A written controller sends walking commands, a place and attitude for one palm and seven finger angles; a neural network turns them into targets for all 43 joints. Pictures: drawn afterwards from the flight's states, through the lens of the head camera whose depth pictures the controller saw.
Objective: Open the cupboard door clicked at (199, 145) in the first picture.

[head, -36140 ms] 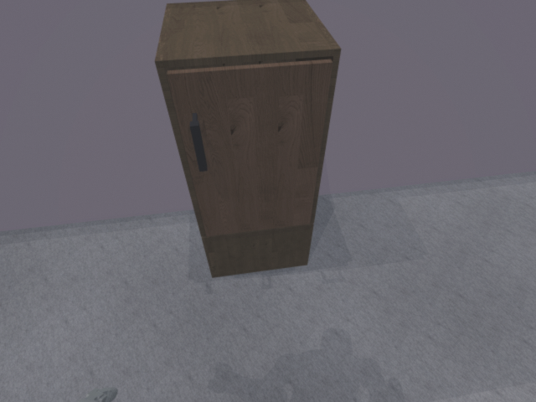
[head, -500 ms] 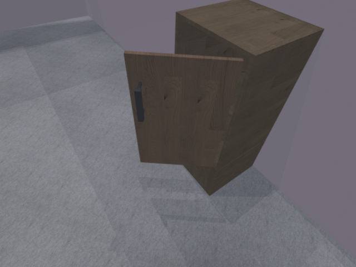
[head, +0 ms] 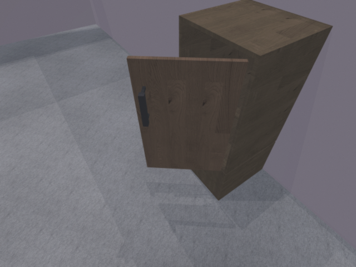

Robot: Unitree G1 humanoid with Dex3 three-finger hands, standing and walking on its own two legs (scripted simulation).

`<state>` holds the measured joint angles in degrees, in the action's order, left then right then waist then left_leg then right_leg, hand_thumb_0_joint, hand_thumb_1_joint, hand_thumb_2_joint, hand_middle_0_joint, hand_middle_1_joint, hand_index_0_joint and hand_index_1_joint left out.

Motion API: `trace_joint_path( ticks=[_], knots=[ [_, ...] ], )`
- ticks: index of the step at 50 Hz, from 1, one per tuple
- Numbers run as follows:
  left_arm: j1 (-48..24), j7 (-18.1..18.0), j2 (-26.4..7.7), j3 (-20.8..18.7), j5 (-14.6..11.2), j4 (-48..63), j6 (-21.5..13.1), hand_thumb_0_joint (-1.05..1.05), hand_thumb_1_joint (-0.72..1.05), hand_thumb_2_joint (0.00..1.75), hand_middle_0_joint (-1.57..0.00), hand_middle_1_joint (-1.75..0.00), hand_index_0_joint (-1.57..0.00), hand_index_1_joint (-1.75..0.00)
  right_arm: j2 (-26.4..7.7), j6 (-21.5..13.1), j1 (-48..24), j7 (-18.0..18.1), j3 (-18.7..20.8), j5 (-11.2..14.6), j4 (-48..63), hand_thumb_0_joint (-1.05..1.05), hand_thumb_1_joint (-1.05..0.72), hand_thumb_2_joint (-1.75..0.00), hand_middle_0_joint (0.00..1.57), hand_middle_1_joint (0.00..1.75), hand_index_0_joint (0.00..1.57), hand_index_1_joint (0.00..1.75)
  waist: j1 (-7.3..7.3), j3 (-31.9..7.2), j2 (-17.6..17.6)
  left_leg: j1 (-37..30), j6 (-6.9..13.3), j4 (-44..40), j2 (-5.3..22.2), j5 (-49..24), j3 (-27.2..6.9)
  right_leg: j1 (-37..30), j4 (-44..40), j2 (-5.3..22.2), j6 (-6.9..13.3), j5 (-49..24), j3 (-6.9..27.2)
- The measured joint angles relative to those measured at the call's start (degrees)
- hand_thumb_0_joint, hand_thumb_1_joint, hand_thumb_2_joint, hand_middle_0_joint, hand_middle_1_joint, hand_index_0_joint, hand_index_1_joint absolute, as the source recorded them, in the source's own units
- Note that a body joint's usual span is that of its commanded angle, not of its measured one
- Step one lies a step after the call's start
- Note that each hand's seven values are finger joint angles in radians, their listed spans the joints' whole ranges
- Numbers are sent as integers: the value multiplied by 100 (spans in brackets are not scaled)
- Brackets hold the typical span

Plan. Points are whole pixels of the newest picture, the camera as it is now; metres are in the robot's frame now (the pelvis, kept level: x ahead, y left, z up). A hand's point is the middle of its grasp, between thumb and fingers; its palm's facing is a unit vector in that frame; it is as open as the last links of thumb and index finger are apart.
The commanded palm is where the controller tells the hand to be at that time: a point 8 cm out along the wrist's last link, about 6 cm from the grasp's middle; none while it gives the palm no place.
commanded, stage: look again from close up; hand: left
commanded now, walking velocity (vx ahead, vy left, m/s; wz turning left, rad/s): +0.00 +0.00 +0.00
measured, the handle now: (144, 106) +0.63 +0.16 -0.02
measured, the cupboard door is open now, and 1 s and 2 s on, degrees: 52 52 52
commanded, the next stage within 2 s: shuffle to correct the standing spot in 0.20 s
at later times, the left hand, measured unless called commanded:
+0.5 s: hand out of the picture -0.03 +0.17 -0.18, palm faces +0.00 -0.98 -0.17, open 7.4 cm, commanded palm none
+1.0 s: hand out of the picture +0.06 +0.17 -0.18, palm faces +0.03 -0.99 -0.13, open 7.4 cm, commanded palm none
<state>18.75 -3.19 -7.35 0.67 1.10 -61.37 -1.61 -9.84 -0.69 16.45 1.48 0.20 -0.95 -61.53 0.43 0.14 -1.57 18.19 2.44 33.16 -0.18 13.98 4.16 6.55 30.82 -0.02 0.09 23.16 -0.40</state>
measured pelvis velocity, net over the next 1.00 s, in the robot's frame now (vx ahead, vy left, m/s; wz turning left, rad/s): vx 0.07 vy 0.01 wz -0.03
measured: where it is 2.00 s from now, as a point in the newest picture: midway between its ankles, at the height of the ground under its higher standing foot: outside the picture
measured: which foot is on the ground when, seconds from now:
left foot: down 0.00-1.00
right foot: down 0.00-0.82, up 0.84-1.00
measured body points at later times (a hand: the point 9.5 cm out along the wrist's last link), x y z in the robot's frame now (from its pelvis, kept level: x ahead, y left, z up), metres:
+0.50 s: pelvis +0.00 -0.01 +0.00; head +0.00 +0.01 +0.45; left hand -0.03 +0.22 -0.16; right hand +0.02 -0.24 -0.15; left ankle +0.04 +0.09 -0.73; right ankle -0.07 -0.12 -0.73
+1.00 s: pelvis +0.07 +0.01 +0.01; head +0.09 +0.04 +0.46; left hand +0.06 +0.22 -0.16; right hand +0.12 -0.23 -0.13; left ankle +0.10 +0.08 -0.73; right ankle +0.05 -0.13 -0.66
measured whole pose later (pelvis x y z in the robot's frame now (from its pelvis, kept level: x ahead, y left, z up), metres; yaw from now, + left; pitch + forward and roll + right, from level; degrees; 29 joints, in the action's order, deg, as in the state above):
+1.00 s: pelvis +0.07 +0.01 +0.01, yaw -2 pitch +0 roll -1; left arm 19.4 -1.9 -8.6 -1.5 1.7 -61.6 0.4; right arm -8.2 -2.8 13.6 2.6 0.6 -0.7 -59.0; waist -1.4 1.5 3.3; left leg 14.9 4.3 27.8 0.4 12.9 8.2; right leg 25.9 58.7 2.9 -0.6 20.1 -1.6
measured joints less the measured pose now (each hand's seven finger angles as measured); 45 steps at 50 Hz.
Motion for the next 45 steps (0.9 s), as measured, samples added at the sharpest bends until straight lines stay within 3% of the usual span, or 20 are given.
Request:
trace_joint_path(
  ticks=[12, 26, 30, 35, 38, 40, 41, 43, 45],
  knots=[
    [-91, 48, -226, -15, 11, 144, 61, 1, 91, 89, -20, -30, -20, -30, 51, -33, -285, -23, -39, 24, 70, 1, -91, -90, 20, 30, 19, 30, -55, -11, 304, -88, -22, -217, 38, -128, 66, -22, -146, -30, 16, -123, 73],
    [295, 211, -238, -80, 87, -3, 143, 1, 91, 89, -20, -30, -20, -30, 82, 99, -79, -97, 54, -24, 17, 1, -91, -90, 20, 30, 20, 30, -101, -60, 346, 69, 0, -103, 17, -42, 94, 221, 155, 7, 128, 63, 69],
    [524, 227, -196, -112, 81, -59, 53, 1, 91, 89, -20, -30, -20, -30, 66, 110, 73, -116, 93, -9, -18, 1, -91, -90, 20, 30, 20, 30, -142, -93, 217, 188, -29, 180, 107, 266, 5, 162, 80, -88, 123, 94, -2],
    [876, 152, -117, -144, 100, -200, -115, 1, 91, 89, -20, -30, -20, -30, 86, 90, 53, -150, 106, -9, -55, 1, -91, -90, 20, 30, 19, 30, -248, -77, 267, 586, -16, 1466, 151, 1105, 57, -199, -305, -126, 160, 79, -47],
    [1024, 135, -63, -121, 112, -307, -132, 1, 91, 89, -20, -30, -20, -30, 84, 13, -153, -135, 110, 25, 48, 1, -91, -90, 20, 30, 19, 30, -293, 26, 371, 577, 12, 1072, 117, 981, 193, -390, -433, -68, 93, 116, -3],
    [1117, 155, -28, -107, 75, -382, -105, 1, 91, 89, -20, -30, -20, -30, 81, -129, -286, -116, 88, 29, 178, 1, -91, -90, 20, 30, 19, 30, -253, 97, 421, 325, 78, 307, 86, 311, 282, -332, -74, -46, 60, 320, 32],
    [1114, 172, -10, -108, 46, -437, -66, 1, 91, 89, -20, -30, -20, -30, 92, -211, -356, -92, 88, 7, 236, 1, -91, -90, 20, 30, 19, 30, -217, 134, 448, 317, 195, 329, 93, 50, 333, -100, 490, -26, 82, 420, 25],
    [1008, 183, -10, -118, 26, -505, 46, 1, 91, 89, -20, -30, -20, -30, 147, -288, -423, -54, 68, 2, 334, 1, -91, -90, 20, 30, 19, 30, -187, 175, 518, 227, 259, 475, 105, 217, 457, 562, 2036, -5, 159, 612, 56],
    [810, 159, -48, -145, 56, -467, 135, 1, 91, 89, -20, -30, -20, -30, 213, -280, -388, -11, 49, 14, 370, 1, -91, -90, 20, 30, 19, 30, -159, 134, 531, 36, 244, 278, 117, 304, 496, 1162, 2982, 39, 153, 503, -39]
  ],
)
